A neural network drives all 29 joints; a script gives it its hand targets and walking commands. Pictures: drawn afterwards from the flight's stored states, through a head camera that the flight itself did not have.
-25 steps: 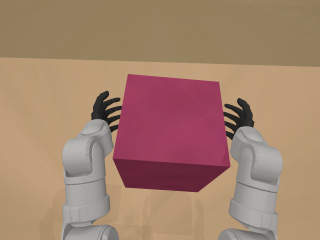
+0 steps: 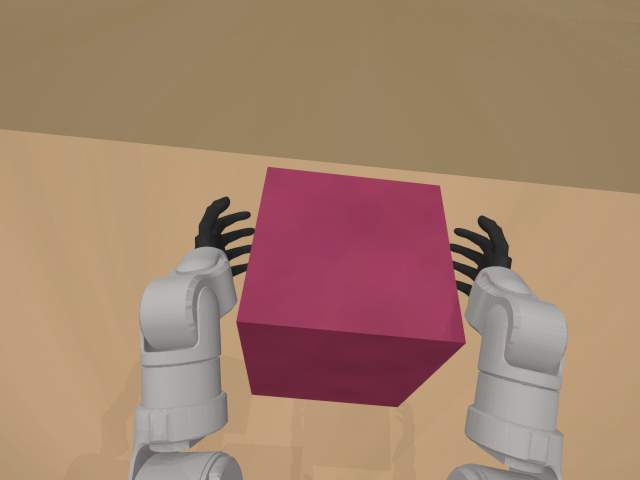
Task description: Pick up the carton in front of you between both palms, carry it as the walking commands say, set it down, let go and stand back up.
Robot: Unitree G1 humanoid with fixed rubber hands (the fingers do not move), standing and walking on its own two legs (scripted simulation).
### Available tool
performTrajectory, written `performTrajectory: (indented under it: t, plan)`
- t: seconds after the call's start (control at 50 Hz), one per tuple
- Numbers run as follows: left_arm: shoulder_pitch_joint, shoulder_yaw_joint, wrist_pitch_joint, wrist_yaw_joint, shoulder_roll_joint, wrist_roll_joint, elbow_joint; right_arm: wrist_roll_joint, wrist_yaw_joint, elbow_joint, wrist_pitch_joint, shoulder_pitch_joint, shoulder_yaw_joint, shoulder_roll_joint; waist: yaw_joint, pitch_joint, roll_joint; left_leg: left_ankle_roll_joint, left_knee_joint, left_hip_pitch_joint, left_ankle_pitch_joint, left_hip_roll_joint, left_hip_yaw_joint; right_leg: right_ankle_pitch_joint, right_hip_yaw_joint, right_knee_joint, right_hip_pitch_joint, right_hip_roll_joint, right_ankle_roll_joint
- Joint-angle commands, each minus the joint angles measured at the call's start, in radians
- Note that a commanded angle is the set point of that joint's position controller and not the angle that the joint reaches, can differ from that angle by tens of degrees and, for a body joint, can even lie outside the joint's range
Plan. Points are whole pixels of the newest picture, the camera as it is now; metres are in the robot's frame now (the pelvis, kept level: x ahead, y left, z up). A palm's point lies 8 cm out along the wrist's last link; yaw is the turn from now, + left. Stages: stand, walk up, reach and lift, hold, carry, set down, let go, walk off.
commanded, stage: carry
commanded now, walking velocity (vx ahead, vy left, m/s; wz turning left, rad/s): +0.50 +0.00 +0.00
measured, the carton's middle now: (338, 298) +0.35 +0.03 +0.05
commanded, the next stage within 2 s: none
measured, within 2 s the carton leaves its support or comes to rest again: neither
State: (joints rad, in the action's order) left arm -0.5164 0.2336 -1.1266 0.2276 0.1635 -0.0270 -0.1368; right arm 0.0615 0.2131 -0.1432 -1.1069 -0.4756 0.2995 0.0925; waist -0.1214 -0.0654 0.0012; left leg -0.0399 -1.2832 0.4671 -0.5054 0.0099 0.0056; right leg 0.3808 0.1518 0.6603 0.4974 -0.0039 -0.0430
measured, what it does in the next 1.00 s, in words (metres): climbs: left foot 0.03 m higher, then right foot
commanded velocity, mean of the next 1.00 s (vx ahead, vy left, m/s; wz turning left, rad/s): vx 0.50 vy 0.00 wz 0.00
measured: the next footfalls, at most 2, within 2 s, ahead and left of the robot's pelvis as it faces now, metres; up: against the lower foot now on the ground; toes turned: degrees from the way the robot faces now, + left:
left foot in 0.26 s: +0.33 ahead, +0.14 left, +0.03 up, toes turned +5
right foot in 0.64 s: +0.55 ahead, -0.08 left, +0.06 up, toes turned -7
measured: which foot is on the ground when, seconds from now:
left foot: up 0.00-0.24, down 0.26-0.68, up 0.70-1.00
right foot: down 0.00-0.28, up 0.30-0.62, down 0.64-1.00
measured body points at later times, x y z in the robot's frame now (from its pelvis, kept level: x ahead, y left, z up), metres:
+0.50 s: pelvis +0.28 +0.05 +0.05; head +0.31 +0.06 +0.50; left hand +0.65 +0.17 +0.17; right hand +0.61 -0.14 +0.18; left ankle +0.28 +0.14 -0.68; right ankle +0.32 -0.06 -0.60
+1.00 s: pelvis +0.59 +0.04 +0.08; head +0.60 +0.04 +0.53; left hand +0.93 +0.20 +0.23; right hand +0.94 -0.12 +0.22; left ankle +0.71 +0.15 -0.61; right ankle +0.50 -0.07 -0.65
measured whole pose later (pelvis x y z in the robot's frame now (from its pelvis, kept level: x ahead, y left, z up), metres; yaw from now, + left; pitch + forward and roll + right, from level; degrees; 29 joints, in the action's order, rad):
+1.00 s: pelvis +0.59 +0.04 +0.08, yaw -1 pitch +5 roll +0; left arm -0.53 0.24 -1.09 0.24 0.17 0.00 -0.17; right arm 0.09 0.21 -0.20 -1.10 -0.48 0.31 0.12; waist -0.08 -0.09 -0.01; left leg -0.05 -0.76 0.67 -0.33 0.05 0.10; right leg 0.50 0.10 0.46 0.18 0.04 0.02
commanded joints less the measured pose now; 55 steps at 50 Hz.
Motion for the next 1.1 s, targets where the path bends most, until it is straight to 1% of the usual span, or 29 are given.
performTrajectory:
  t: [0.0,0.08,0.14,0.16,0.18,0.2,0.22,0.24,0.26,0.28,0.34,0.46,0.52,0.56,0.58,0.6,0.62,0.64,0.68,0.74,0.86,0.9,0.92,0.94,0.96,0.98,1.0,1.04,1.08]
  plan:
    - [-0.672,-0.675,0.044,-0.074,0.765,0.316,-0.146,-0.125,-0.013,-0.096,0.038,-0.591,-0.491,0.691,0.034,-0.375,-0.050,-0.016,0.043,0.360,0.072,0.057,-0.002,-0.132,-0.428,-0.311,-0.543,0.287,-0.185]
    - [-0.585,-0.638,0.051,-0.065,0.698,0.286,-0.107,-0.117,-0.007,-0.088,0.032,-0.564,-0.535,0.652,0.045,-0.317,-0.149,-0.012,0.387,0.213,0.160,0.062,0.046,-0.116,-0.255,-0.364,-0.445,0.235,-0.150]
    - [-0.511,-0.594,0.037,-0.045,0.646,0.229,-0.075,-0.163,-0.013,-0.115,0.014,-0.582,-0.573,0.626,0.113,-0.309,-0.245,-0.019,0.597,-0.061,0.223,-0.007,0.178,-0.256,-0.158,-0.311,-0.339,0.239,-0.104]
    - [-0.499,-0.582,0.027,-0.037,0.638,0.208,-0.064,-0.178,-0.015,-0.093,0.007,-0.557,-0.580,0.624,0.174,-0.362,-0.188,-0.031,0.642,-0.256,0.203,-0.065,0.230,-0.375,-0.098,-0.144,-0.282,0.212,-0.075]
    - [-0.487,-0.567,0.016,-0.027,0.618,0.182,-0.043,-0.186,-0.017,-0.059,0.000,-0.530,-0.576,0.617,0.245,-0.410,-0.047,-0.045,0.686,-0.445,0.138,-0.059,0.207,-0.477,-0.013,0.127,-0.196,0.163,-0.038]
    - [-0.477,-0.540,0.007,-0.016,0.591,0.153,-0.026,-0.190,-0.014,-0.042,-0.005,-0.528,-0.576,0.590,0.262,-0.414,0.193,-0.119,0.831,-0.577,-0.082,0.162,-0.243,-0.276,-0.014,0.409,0.046,0.063,0.020]
    - [-0.466,-0.511,0.000,-0.009,0.576,0.126,-0.033,-0.196,-0.010,-0.021,-0.006,-0.531,-0.574,0.590,0.214,-0.412,0.406,-0.228,0.996,-0.654,0.025,0.315,-0.701,0.100,-0.072,0.619,0.299,-0.069,0.054]
    - [-0.478,-0.484,-0.003,0.000,0.586,0.115,-0.029,-0.217,-0.012,-0.036,-0.008,-0.553,-0.592,0.640,0.191,-0.431,0.277,-0.266,0.926,-0.678,0.281,0.318,-0.680,0.100,-0.175,0.770,0.341,-0.020,0.031]
    - [-0.478,-0.449,0.002,0.003,0.597,0.102,-0.028,-0.245,-0.022,-0.062,-0.009,-0.593,-0.617,0.680,0.201,-0.427,0.137,-0.278,0.868,-0.655,0.407,0.318,-0.598,0.120,-0.177,0.806,0.395,0.010,0.020]
    - [-0.505,-0.444,0.011,-0.001,0.624,0.094,-0.037,-0.263,-0.034,-0.087,-0.004,-0.643,-0.640,0.728,0.209,-0.399,0.020,-0.249,0.832,-0.591,0.463,0.280,-0.507,0.122,-0.185,0.794,0.382,0.033,0.017]
    - [-0.514,-0.440,0.032,-0.010,0.663,0.080,-0.037,-0.339,-0.054,-0.148,0.024,-0.755,-0.711,0.810,0.183,-0.372,0.019,-0.182,0.901,-0.499,0.284,0.270,-0.354,0.043,-0.171,0.641,0.343,0.086,0.010]
    - [-0.545,-0.509,0.046,-0.017,0.626,0.105,-0.097,-0.312,-0.051,-0.124,0.029,-0.664,-0.690,0.744,0.183,-0.319,0.134,-0.172,0.973,-0.451,0.297,0.228,-0.138,-0.041,-0.083,0.208,0.199,0.070,0.002]
    - [-0.522,-0.534,0.025,-0.018,0.588,0.124,-0.100,-0.254,-0.033,-0.071,0.006,-0.560,-0.639,0.685,0.137,-0.312,0.186,-0.131,0.928,-0.397,0.451,0.208,-0.031,-0.077,0.029,0.017,0.002,0.006,-0.003]
    - [-0.513,-0.533,0.010,-0.018,0.578,0.143,-0.068,-0.207,-0.019,-0.040,-0.011,-0.505,-0.606,0.650,0.067,-0.378,0.115,-0.067,0.666,-0.305,0.687,0.170,0.087,-0.089,0.108,-0.082,-0.297,-0.066,-0.017]
    - [-0.477,-0.523,0.005,-0.016,0.571,0.149,-0.035,-0.178,-0.010,-0.033,-0.019,-0.500,-0.583,0.620,0.014,-0.450,0.000,-0.008,0.418,-0.110,0.624,0.125,0.126,-0.035,-0.077,-0.095,-0.565,0.026,-0.060]
    - [-0.468,-0.510,0.003,-0.012,0.537,0.144,-0.021,-0.153,-0.002,-0.027,-0.029,-0.480,-0.563,0.608,0.020,-0.491,-0.302,0.035,0.161,0.129,0.317,0.001,0.105,0.066,-0.588,-0.235,-0.703,0.283,-0.169]
    - [-0.487,-0.518,0.002,-0.014,0.568,0.155,-0.025,-0.141,0.004,-0.037,-0.032,-0.507,-0.548,0.612,0.013,-0.461,-0.355,0.016,-0.028,0.361,0.001,-0.086,0.052,-0.086,-0.821,-0.324,-0.793,0.346,-0.276]
    - [-0.523,-0.536,0.000,-0.023,0.615,0.181,-0.038,-0.129,0.010,-0.022,-0.031,-0.519,-0.528,0.620,0.019,-0.418,-0.201,0.001,-0.161,0.419,-0.013,-0.034,-0.012,-0.239,-0.790,-0.294,-0.744,0.347,-0.281]
    - [-0.602,-0.581,0.012,-0.047,0.710,0.230,-0.085,-0.144,-0.001,-0.051,-0.009,-0.582,-0.508,0.688,0.018,-0.375,-0.015,-0.013,-0.152,0.416,-0.002,0.036,-0.049,-0.354,-0.621,-0.243,-0.624,0.311,-0.232]
    - [-0.688,-0.653,0.031,-0.074,0.785,0.304,-0.112,-0.139,-0.010,-0.109,0.030,-0.658,-0.496,0.710,0.040,-0.381,-0.019,-0.012,-0.008,0.368,0.049,0.054,-0.013,-0.131,-0.466,-0.298,-0.547,0.295,-0.186]
    - [-0.545,-0.601,0.045,-0.060,0.693,0.258,-0.055,-0.135,-0.004,-0.100,0.028,-0.597,-0.557,0.659,0.047,-0.320,-0.181,-0.008,0.456,0.193,0.175,0.050,0.072,-0.143,-0.237,-0.362,-0.457,0.228,-0.145]
    - [-0.503,-0.582,0.036,-0.047,0.661,0.224,-0.050,-0.165,-0.011,-0.113,0.015,-0.598,-0.578,0.644,0.088,-0.316,-0.240,-0.016,0.589,0.020,0.202,0.001,0.165,-0.249,-0.175,-0.324,-0.398,0.230,-0.114]
    - [-0.496,-0.575,0.029,-0.040,0.654,0.208,-0.049,-0.180,-0.014,-0.102,0.009,-0.582,-0.586,0.645,0.145,-0.353,-0.212,-0.025,0.652,-0.160,0.216,-0.049,0.224,-0.379,-0.119,-0.195,-0.341,0.219,-0.088]
    - [-0.486,-0.568,0.018,-0.033,0.644,0.187,-0.038,-0.188,-0.015,-0.074,0.003,-0.556,-0.582,0.638,0.218,-0.410,-0.106,-0.041,0.689,-0.370,0.161,-0.089,0.243,-0.535,-0.041,0.040,-0.268,0.171,-0.049]
    - [-0.487,-0.550,0.009,-0.023,0.616,0.164,-0.024,-0.193,-0.015,-0.058,-0.002,-0.548,-0.581,0.621,0.268,-0.442,0.085,-0.096,0.764,-0.568,-0.011,0.085,-0.064,-0.405,-0.014,0.340,-0.042,0.116,0.001]
    - [-0.462,-0.523,0.002,-0.017,0.600,0.137,-0.029,-0.202,-0.010,-0.046,-0.002,-0.559,-0.582,0.597,0.216,-0.439,0.405,-0.217,0.938,-0.655,0.035,0.306,-0.612,0.064,-0.057,0.568,0.240,-0.043,0.056]
    - [-0.478,-0.500,-0.004,-0.009,0.598,0.125,-0.025,-0.215,-0.009,-0.047,-0.004,-0.569,-0.591,0.638,0.200,-0.446,0.322,-0.272,0.933,-0.705,0.285,0.316,-0.699,0.114,-0.154,0.731,0.339,-0.038,0.035]
    - [-0.493,-0.453,0.009,-0.006,0.634,0.105,-0.036,-0.271,-0.031,-0.110,0.002,-0.662,-0.638,0.725,0.220,-0.420,0.048,-0.261,0.834,-0.643,0.473,0.286,-0.531,0.155,-0.177,0.779,0.404,0.024,0.016]
    - [-0.483,-0.438,0.025,-0.008,0.655,0.073,-0.020,-0.324,-0.048,-0.144,0.019,-0.740,-0.692,0.779,0.200,-0.385,0.005,-0.202,0.860,-0.557,0.410,0.272,-0.379,0.081,-0.186,0.671,0.371,0.073,0.020]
